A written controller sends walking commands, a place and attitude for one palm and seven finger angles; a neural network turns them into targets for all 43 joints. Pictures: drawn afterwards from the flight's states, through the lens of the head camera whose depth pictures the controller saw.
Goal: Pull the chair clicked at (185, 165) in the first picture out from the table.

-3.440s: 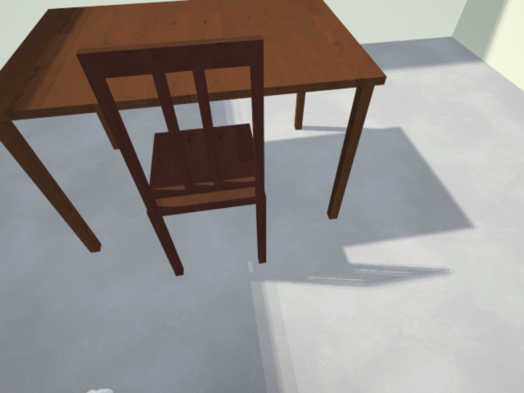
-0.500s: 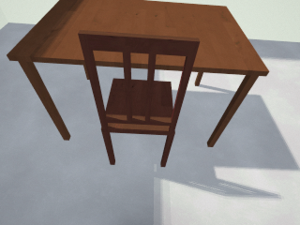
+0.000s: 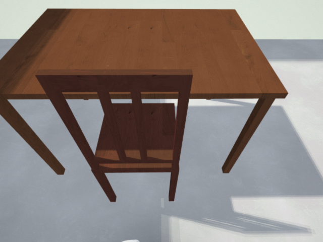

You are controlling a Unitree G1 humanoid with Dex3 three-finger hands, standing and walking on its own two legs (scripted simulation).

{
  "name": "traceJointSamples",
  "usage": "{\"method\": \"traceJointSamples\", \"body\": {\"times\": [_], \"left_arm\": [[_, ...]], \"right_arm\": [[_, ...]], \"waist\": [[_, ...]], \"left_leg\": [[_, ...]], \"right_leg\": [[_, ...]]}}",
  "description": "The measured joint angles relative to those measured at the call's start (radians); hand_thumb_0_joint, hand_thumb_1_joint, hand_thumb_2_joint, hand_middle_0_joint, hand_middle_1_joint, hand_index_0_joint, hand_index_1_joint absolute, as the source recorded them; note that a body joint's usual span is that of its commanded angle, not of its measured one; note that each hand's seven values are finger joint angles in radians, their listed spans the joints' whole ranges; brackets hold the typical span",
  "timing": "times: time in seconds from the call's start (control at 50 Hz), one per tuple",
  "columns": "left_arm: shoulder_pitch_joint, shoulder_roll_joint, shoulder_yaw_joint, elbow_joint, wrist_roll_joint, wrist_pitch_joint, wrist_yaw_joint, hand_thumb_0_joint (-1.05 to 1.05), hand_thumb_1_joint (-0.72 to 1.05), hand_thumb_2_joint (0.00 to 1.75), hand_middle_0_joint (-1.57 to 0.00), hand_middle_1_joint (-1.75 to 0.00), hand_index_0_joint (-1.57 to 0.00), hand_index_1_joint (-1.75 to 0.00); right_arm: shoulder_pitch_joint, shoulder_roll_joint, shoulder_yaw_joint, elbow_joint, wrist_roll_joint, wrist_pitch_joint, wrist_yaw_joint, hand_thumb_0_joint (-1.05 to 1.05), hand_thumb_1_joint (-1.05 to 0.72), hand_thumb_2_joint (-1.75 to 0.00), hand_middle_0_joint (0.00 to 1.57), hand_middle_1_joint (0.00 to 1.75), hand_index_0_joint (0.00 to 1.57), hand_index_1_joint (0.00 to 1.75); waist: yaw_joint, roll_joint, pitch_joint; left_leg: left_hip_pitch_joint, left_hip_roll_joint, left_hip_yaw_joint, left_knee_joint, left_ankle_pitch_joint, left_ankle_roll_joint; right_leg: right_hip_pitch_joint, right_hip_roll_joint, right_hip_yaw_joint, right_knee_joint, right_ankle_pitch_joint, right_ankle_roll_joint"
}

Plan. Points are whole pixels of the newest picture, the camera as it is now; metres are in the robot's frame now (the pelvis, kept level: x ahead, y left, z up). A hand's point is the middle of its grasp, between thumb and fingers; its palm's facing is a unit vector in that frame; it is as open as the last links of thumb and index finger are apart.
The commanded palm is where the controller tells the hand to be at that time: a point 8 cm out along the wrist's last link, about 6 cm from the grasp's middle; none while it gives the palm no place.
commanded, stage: come to a stop and stand still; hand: left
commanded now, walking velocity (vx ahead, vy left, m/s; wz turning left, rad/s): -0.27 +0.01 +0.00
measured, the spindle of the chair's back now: (114, 131) +0.46 +0.19 -0.06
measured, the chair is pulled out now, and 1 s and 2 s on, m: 0.00 0.00 0.00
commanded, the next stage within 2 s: look again from close up in 0.80 s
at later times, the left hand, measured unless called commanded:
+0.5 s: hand out of the picture +0.03 +0.17 -0.17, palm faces +0.02 -0.96 -0.29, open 7.4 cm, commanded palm none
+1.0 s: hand out of the picture -0.03 +0.14 -0.18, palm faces -0.01 -0.98 -0.18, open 7.4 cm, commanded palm none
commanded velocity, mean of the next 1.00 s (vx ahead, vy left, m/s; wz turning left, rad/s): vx -0.04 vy -0.01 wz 0.00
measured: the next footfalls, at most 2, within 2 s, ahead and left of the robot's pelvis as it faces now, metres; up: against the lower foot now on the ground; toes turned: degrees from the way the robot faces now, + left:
left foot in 0.04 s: +0.06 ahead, +0.07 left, +0.00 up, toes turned +3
right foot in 0.34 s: +0.01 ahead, -0.14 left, +0.00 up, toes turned -3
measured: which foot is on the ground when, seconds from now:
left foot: up 0.00-0.02, down 0.04-1.00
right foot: down 0.00-0.10, up 0.12-0.32, down 0.34-1.00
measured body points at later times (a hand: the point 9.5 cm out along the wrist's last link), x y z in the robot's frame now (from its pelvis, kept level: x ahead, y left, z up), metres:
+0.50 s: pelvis -0.02 -0.03 -0.01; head -0.01 -0.05 +0.43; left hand +0.03 +0.22 -0.15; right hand +0.07 -0.26 -0.16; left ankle +0.03 +0.07 -0.73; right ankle -0.03 -0.14 -0.74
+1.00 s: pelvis -0.02 -0.03 +0.00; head -0.01 -0.03 +0.45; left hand -0.03 +0.19 -0.16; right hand -0.05 -0.25 -0.16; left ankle +0.03 +0.07 -0.74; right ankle -0.03 -0.14 -0.74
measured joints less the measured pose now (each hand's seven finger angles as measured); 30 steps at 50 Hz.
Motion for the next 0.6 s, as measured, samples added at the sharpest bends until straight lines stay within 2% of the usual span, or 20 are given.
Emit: {"method": "traceJointSamples", "body": {"times": [0.04, 0.08, 0.12, 0.18, 0.24, 0.3, 0.34, 0.36, 0.4, 0.46, 0.54, 0.6], "left_arm": [[-0.002, -0.01, -0.002, 0.007, -0.006, 0.013, 0.004, 0.0, 0.91, 0.9, -0.2, -0.3, -0.2, -0.3], [-0.017, -0.001, 0.003, 0.011, -0.008, 0.034, 0.01, 0.01, 0.91, 0.9, -0.2, -0.3, -0.2, -0.3], [-0.038, 0.015, 0.006, 0.005, -0.008, 0.051, 0.018, 0.01, 0.92, 0.9, -0.2, -0.3, -0.2, -0.3], [-0.07, 0.038, 0.018, -0.01, -0.009, 0.065, 0.02, 0.01, 0.92, 0.9, -0.2, -0.3, -0.2, -0.3], [-0.094, 0.058, 0.029, -0.032, -0.008, 0.07, 0.021, 0.01, 0.92, 0.9, -0.2, -0.3, -0.2, -0.3], [-0.101, 0.075, 0.034, -0.051, -0.005, 0.067, 0.02, 0.01, 0.92, 0.9, -0.2, -0.3, -0.2, -0.3], [-0.089, 0.088, 0.028, -0.066, -0.002, 0.055, 0.024, 0.0, 0.92, 0.9, -0.2, -0.3, -0.2, -0.3], [-0.076, 0.092, 0.024, -0.079, 0.002, 0.048, 0.029, 0.0, 0.91, 0.9, -0.2, -0.3, -0.2, -0.3], [-0.056, 0.087, 0.013, -0.1, 0.009, 0.039, 0.028, 0.0, 0.91, 0.9, -0.2, -0.3, -0.2, -0.3], [-0.028, 0.081, 0.005, -0.135, 0.012, 0.022, 0.028, 0.0, 0.91, 0.9, -0.2, -0.3, -0.2, -0.3], [-0.022, 0.084, -0.005, -0.16, 0.005, 0.028, 0.022, 0.0, 0.91, 0.9, -0.2, -0.3, -0.2, -0.3], [-0.038, 0.08, -0.01, -0.16, 0.002, 0.044, 0.016, 0.0, 0.91, 0.9, -0.2, -0.3, -0.2, -0.3]], "right_arm": [[-0.016, 0.0, 0.003, -0.001, 0.003, 0.004, -0.003, 0.01, -0.93, -0.9, 0.2, 0.3, 0.2, 0.3], [-0.033, 0.018, 0.004, -0.001, 0.0, 0.009, -0.006, 0.01, -0.93, -0.9, 0.2, 0.3, 0.2, 0.3], [-0.048, 0.032, 0.008, -0.012, 0.0, 0.011, -0.009, 0.0, -0.93, -0.9, 0.2, 0.3, 0.2, 0.3], [-0.078, 0.038, 0.008, -0.033, -0.004, 0.02, -0.016, 0.0, -0.93, -0.9, 0.2, 0.3, 0.2, 0.3], [-0.108, 0.033, 0.002, -0.05, -0.009, 0.033, -0.011, 0.0, -0.92, -0.9, 0.2, 0.3, 0.2, 0.3], [-0.125, 0.023, -0.007, -0.061, -0.012, 0.04, -0.003, 0.0, -0.91, -0.9, 0.2, 0.3, 0.2, 0.3], [-0.121, 0.016, -0.009, -0.07, -0.003, 0.04, 0.005, 0.0, -0.91, -0.9, 0.2, 0.3, 0.2, 0.3], [-0.115, 0.009, -0.011, -0.084, 0.003, 0.039, 0.013, 0.0, -0.91, -0.9, 0.2, 0.3, 0.2, 0.3], [-0.093, -0.011, -0.019, -0.117, -0.004, 0.044, 0.031, 0.0, -0.91, -0.9, 0.2, 0.3, 0.2, 0.3], [-0.052, -0.025, -0.023, -0.146, -0.004, 0.048, 0.037, 0.0, -0.91, -0.9, 0.2, 0.3, 0.2, 0.3], [-0.004, -0.022, -0.012, -0.15, -0.004, 0.039, 0.034, 0.0, -0.91, -0.9, 0.2, 0.3, 0.2, 0.3], [0.026, -0.012, 0.005, -0.132, -0.011, 0.036, 0.037, 0.0, -0.91, -0.9, 0.2, 0.3, 0.2, 0.3]], "waist": [[0.007, -0.001, 0.009], [0.014, -0.039, 0.02], [0.026, -0.072, 0.033], [0.029, -0.076, 0.053], [0.026, -0.057, 0.065], [0.024, -0.034, 0.061], [0.029, -0.027, 0.045], [0.029, -0.016, 0.034], [0.012, 0.022, 0.026], [-0.003, 0.031, 0.008], [-0.017, 0.007, -0.011], [-0.012, -0.017, -0.019]], "left_leg": [[0.057, 0.002, -0.006, -0.145, 0.127, 0.006], [0.084, -0.016, 0.008, -0.167, 0.103, 0.045], [0.097, -0.033, 0.024, -0.184, 0.087, 0.063], [0.102, -0.04, 0.03, -0.22, 0.11, 0.071], [0.089, -0.034, 0.025, -0.235, 0.132, 0.065], [0.073, -0.025, 0.022, -0.23, 0.142, 0.052], [0.047, -0.02, 0.025, -0.193, 0.133, 0.038], [0.023, -0.008, 0.024, -0.154, 0.117, 0.03], [-0.007, 0.002, -0.011, -0.066, 0.026, 0.022], [-0.007, -0.018, -0.028, 0.031, -0.055, 0.026], [0.073, -0.038, -0.015, -0.085, 0.04, 0.041], [0.081, -0.041, -0.007, -0.111, 0.065, 0.056]], "right_leg": [[0.003, 0.011, 0.003, 0.04, -0.034, 0.007], [-0.005, -0.007, 0.013, 0.09, -0.072, 0.015], [-0.033, -0.026, 0.033, 0.158, -0.118, 0.031], [-0.102, -0.029, 0.072, 0.326, -0.244, 0.042], [-0.142, -0.029, 0.094, 0.403, -0.266, 0.049], [-0.124, -0.041, 0.097, 0.328, -0.217, 0.051], [-0.077, -0.051, 0.103, 0.174, -0.09, 0.055], [-0.074, -0.044, 0.104, 0.146, -0.079, 0.052], [-0.079, -0.021, 0.082, 0.174, -0.09, 0.036], [-0.069, -0.017, 0.067, 0.191, -0.101, 0.022], [-0.066, -0.022, 0.057, 0.224, -0.115, 0.022], [-0.061, -0.025, 0.064, 0.2, -0.095, 0.024]]}}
